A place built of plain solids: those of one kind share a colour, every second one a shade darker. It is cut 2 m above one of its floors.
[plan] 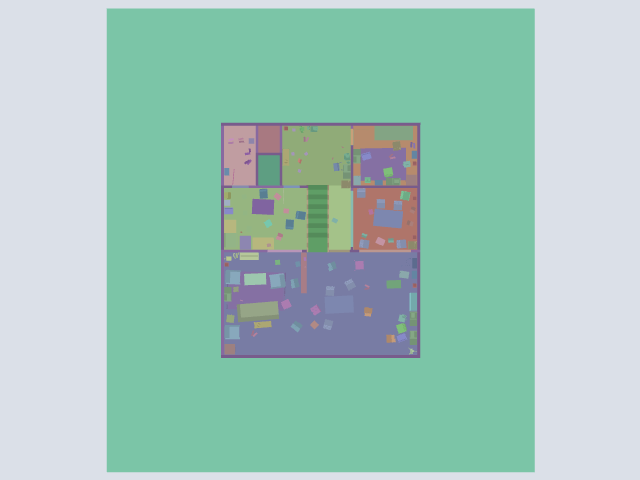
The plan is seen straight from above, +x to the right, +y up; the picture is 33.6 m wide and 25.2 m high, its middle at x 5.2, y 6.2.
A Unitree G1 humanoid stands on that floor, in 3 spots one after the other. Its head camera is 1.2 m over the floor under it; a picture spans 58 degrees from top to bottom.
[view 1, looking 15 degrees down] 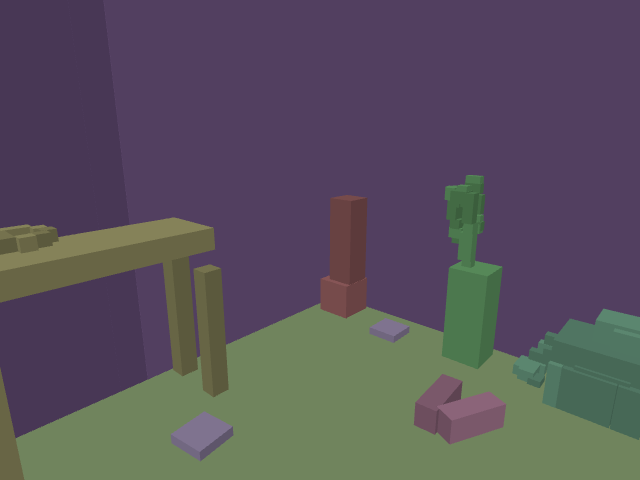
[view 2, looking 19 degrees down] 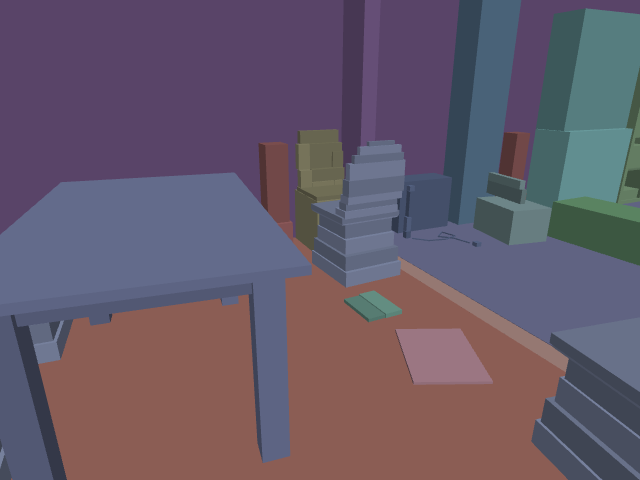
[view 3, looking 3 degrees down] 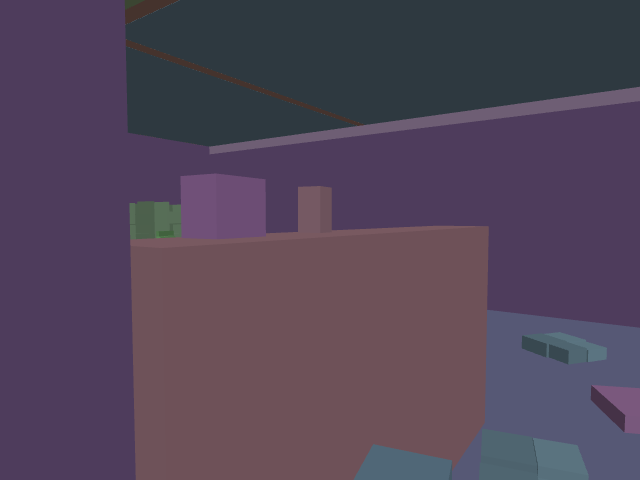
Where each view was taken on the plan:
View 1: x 5.08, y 9.96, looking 132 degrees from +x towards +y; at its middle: wall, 2.89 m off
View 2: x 6.97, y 7.38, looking -24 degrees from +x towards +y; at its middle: chair_spindle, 3.07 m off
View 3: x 3.58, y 5.97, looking -55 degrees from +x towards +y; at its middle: bookcase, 1.10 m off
